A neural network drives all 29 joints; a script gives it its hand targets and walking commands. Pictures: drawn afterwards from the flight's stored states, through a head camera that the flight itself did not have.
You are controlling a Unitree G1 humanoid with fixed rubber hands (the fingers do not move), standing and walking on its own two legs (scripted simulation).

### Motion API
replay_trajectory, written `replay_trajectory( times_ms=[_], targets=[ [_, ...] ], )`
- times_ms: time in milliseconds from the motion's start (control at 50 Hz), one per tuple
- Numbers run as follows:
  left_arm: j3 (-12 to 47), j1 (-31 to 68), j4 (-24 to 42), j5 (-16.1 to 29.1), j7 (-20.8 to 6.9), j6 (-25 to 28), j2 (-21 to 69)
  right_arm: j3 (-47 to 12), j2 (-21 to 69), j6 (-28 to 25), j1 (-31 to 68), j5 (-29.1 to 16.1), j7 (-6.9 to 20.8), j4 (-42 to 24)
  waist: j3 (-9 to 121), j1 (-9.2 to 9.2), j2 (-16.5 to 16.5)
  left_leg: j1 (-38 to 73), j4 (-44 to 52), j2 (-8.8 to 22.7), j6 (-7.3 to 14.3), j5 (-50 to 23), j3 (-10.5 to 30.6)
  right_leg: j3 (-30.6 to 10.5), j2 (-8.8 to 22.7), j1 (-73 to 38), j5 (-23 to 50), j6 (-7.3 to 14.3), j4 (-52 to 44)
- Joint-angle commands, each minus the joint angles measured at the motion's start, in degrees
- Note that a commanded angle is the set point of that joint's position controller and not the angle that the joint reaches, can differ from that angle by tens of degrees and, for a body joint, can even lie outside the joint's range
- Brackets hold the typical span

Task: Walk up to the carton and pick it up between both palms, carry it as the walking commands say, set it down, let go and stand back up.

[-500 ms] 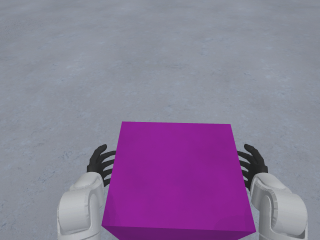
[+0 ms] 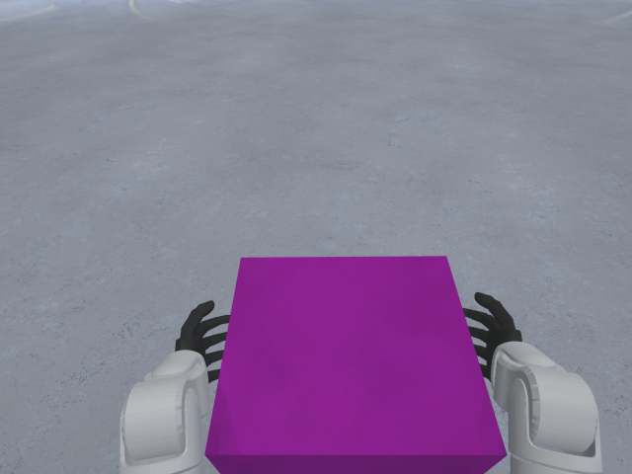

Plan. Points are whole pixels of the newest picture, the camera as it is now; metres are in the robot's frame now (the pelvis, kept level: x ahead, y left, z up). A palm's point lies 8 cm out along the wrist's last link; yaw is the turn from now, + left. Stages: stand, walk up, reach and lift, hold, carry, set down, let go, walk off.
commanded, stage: carry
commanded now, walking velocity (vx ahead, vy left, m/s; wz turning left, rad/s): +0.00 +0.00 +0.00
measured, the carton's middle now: (344, 380) +0.26 +0.00 +0.02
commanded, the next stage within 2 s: none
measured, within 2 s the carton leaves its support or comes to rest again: neither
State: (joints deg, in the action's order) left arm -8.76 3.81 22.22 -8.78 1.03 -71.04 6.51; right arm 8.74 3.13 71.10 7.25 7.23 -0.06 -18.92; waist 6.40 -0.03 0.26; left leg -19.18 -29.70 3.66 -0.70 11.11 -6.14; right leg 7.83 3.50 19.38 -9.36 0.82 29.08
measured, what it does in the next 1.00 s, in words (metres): shifts its weight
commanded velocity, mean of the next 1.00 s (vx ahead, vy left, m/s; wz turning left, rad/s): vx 0.00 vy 0.00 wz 0.00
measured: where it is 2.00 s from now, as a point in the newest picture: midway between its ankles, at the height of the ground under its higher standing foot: outside the picture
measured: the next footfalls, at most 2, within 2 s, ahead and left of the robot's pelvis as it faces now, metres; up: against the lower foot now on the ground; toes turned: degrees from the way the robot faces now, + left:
none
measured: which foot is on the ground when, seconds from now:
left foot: down 0.00-1.00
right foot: down 0.00-1.00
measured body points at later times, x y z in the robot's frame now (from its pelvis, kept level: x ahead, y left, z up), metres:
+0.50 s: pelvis +0.03 +0.02 +0.00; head +0.02 +0.03 +0.45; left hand +0.28 +0.21 +0.08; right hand +0.30 -0.15 +0.09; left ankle +0.06 +0.13 -0.73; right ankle +0.07 -0.11 -0.73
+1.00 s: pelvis +0.05 +0.02 +0.00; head +0.04 +0.02 +0.45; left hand +0.30 +0.21 +0.07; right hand +0.32 -0.15 +0.07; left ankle +0.06 +0.13 -0.73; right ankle +0.07 -0.11 -0.73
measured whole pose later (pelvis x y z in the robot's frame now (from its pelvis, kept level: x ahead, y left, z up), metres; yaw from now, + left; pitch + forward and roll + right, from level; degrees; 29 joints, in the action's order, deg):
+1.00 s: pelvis +0.05 +0.02 +0.00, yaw +1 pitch +2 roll +0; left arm -9.1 4.3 21.4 -7.4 1.3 -67.1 6.5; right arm 10.4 5.2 66.0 5.0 6.9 -0.2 -19.6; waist 4.5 0.8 0.3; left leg -17.8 -29.5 2.0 1.2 13.9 -6.8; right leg 7.8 5.7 17.6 -13.4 -1.7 29.3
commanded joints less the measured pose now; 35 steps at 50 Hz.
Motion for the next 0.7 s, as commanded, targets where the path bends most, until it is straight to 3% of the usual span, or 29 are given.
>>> replay_trajectory(
  times_ms=[0,20,60,100,120,140,160,220,240,260,280,300,320,340,380,420,460,520,540,580,600,640,680],
  targets=[
    [41.57,33.10,5.09,27.08,-13.58,0.58,45.31,-43.49,49.94,-0.61,30.02,-25.20,11.88,-5.21,6.14,0.27,1.95,-1.63,8.55,3.96,0.50,15.88,6.21,-7.93,6.29,-1.76,-15.63,-0.41,-8.60],
    [41.88,32.46,5.57,26.97,-13.62,0.64,45.22,-43.54,48.77,-1.11,29.43,-24.75,11.69,-7.27,7.78,0.15,1.41,-0.90,9.47,5.10,1.28,14.91,7.97,-7.59,6.27,-2.58,-13.41,-0.50,-7.90],
    [42.32,31.28,4.66,27.05,-13.44,0.48,46.44,-43.25,49.41,-1.22,29.28,-25.27,11.72,-6.84,9.86,0.51,-4.11,-0.35,11.84,5.89,1.59,15.04,8.59,-6.26,5.27,-5.05,-7.78,-0.75,-4.86],
    [42.93,32.68,7.07,27.88,-13.21,1.05,47.33,-43.48,50.19,-1.54,29.68,-25.61,11.73,-8.88,12.57,0.53,-2.20,2.12,12.50,6.19,2.15,11.11,9.07,-4.28,4.39,-6.45,-4.90,-0.97,-2.66],
    [43.02,32.72,6.64,27.66,-13.33,0.92,47.20,-43.17,50.40,-1.41,28.88,-25.31,11.70,-7.54,10.81,0.69,-4.07,0.70,12.43,5.97,1.69,12.86,7.68,-4.25,4.32,-6.52,-5.48,-0.98,-3.43],
    [42.59,32.14,6.42,27.65,-13.30,1.07,46.77,-43.19,50.22,-1.55,28.15,-25.07,11.66,-7.77,11.92,0.64,-2.01,1.20,12.03,5.87,1.70,12.63,8.22,-3.93,4.06,-6.81,-6.10,-0.98,-3.50],
    [43.77,32.41,9.10,28.00,-13.17,1.59,46.66,-43.76,49.87,-1.92,28.32,-25.69,11.77,-9.98,13.22,0.60,-4.50,1.94,12.70,5.59,1.66,13.94,8.08,-3.95,3.70,-6.62,-6.41,-1.07,-3.12],
    [44.38,31.26,9.23,28.06,-12.96,1.77,46.92,-43.59,50.42,-2.25,25.61,-25.08,11.60,-9.13,13.25,0.68,-3.88,5.48,11.90,6.41,2.55,8.58,8.26,-3.91,3.84,-4.79,-4.66,-1.01,-2.73],
    [43.96,30.78,8.84,28.20,-13.14,1.78,47.21,-44.42,49.78,-2.42,26.97,-25.10,11.51,-10.86,13.48,0.65,-1.95,5.02,11.61,6.52,2.79,5.89,8.90,-3.81,4.09,-5.92,-3.73,-1.15,-2.79],
    [43.99,31.90,8.77,28.41,-13.29,1.86,47.77,-44.67,50.39,-2.36,28.01,-25.17,11.49,-10.77,13.26,0.60,-2.56,4.72,11.75,6.51,3.01,5.45,8.74,-3.35,4.00,-6.14,-3.76,-1.36,-2.47],
    [43.71,29.31,7.52,27.74,-13.45,1.72,46.55,-44.36,48.71,-2.14,25.05,-23.97,11.25,-9.70,12.76,0.55,-1.09,5.62,10.61,6.28,2.77,5.89,7.33,-4.01,4.47,-5.71,-3.94,-0.95,-3.77],
    [44.07,28.14,7.92,27.90,-13.54,1.86,46.95,-45.31,48.35,-2.76,27.41,-24.76,11.10,-13.30,14.96,0.53,-1.82,6.06,8.79,5.47,2.81,-1.84,6.88,-4.51,5.17,-7.46,-0.69,-1.04,-3.43],
    [43.67,26.52,7.16,27.47,-13.53,1.91,46.36,-45.34,47.83,-2.82,26.24,-24.48,11.16,-12.99,13.65,0.51,-0.02,6.11,7.74,5.22,2.84,-1.64,5.93,-4.67,5.36,-6.52,-0.60,-0.88,-4.21],
    [43.69,26.03,6.92,27.54,-13.43,2.00,46.47,-45.33,47.91,-2.82,24.90,-24.69,11.07,-11.86,15.81,0.60,-0.72,7.37,6.86,5.27,2.80,-5.83,5.95,-4.82,5.86,-7.77,1.85,-0.77,-3.33],
    [43.40,26.93,6.63,26.83,-13.18,1.88,46.49,-45.45,47.79,-2.28,25.55,-24.13,11.22,-11.00,13.75,0.34,1.33,6.66,4.78,4.72,2.16,-9.32,4.38,-4.42,6.65,-7.26,4.35,-0.68,-3.59],
    [44.67,29.99,9.22,27.54,-13.24,2.39,45.75,-45.27,48.58,-2.42,25.37,-24.52,11.44,-9.23,14.92,0.21,0.01,7.30,4.31,4.47,1.96,-9.22,4.14,-4.76,7.12,-7.96,6.17,-0.46,-3.20],
    [43.34,28.47,7.31,26.49,-12.99,2.02,44.56,-44.39,48.50,-1.92,21.80,-23.85,11.63,-5.00,13.40,0.46,0.09,6.13,5.14,5.23,2.38,-8.51,5.11,-4.62,6.75,-7.99,3.88,-0.34,-3.01],
    [43.45,27.30,7.83,25.60,-12.79,2.35,44.43,-44.98,47.51,-2.69,25.07,-24.06,11.90,-9.17,12.98,0.35,-1.61,6.05,4.72,5.18,2.63,-11.56,4.78,-4.21,6.95,-8.22,5.16,-0.86,-2.86],
    [42.31,27.17,4.73,25.49,-12.86,2.15,44.84,-45.01,47.43,-2.60,26.82,-24.57,11.87,-8.04,11.84,0.36,1.08,6.16,4.01,5.24,2.38,-11.92,5.29,-4.31,6.86,-7.39,6.26,-0.41,-2.85],
    [42.31,25.92,3.81,25.38,-12.93,2.04,45.39,-45.01,47.70,-2.66,27.08,-24.65,11.80,-8.87,10.79,0.44,-0.88,4.57,3.98,4.62,2.33,-10.77,4.11,-4.51,7.18,-8.13,7.25,-0.68,-3.19],
    [41.72,24.84,4.56,25.05,-12.81,2.20,44.31,-45.10,46.85,-2.64,25.51,-24.15,11.76,-9.37,11.03,0.35,1.31,5.14,4.33,4.89,2.34,-8.38,4.68,-3.92,6.81,-7.92,4.74,-0.61,-3.24],
    [41.56,26.82,3.41,25.03,-12.83,2.12,45.04,-45.09,47.27,-2.48,27.23,-24.54,12.00,-7.87,11.02,0.41,0.70,4.30,5.67,5.34,2.52,-4.51,5.59,-4.04,6.70,-7.22,1.63,-0.61,-3.34],
    [41.49,28.74,4.56,25.80,-12.91,2.60,45.24,-44.98,48.88,-2.74,26.63,-24.97,11.84,-7.11,11.72,0.58,2.08,4.46,4.62,4.89,2.58,-5.90,5.35,-4.00,6.70,-8.35,4.04,-0.59,-3.48]
  ],
)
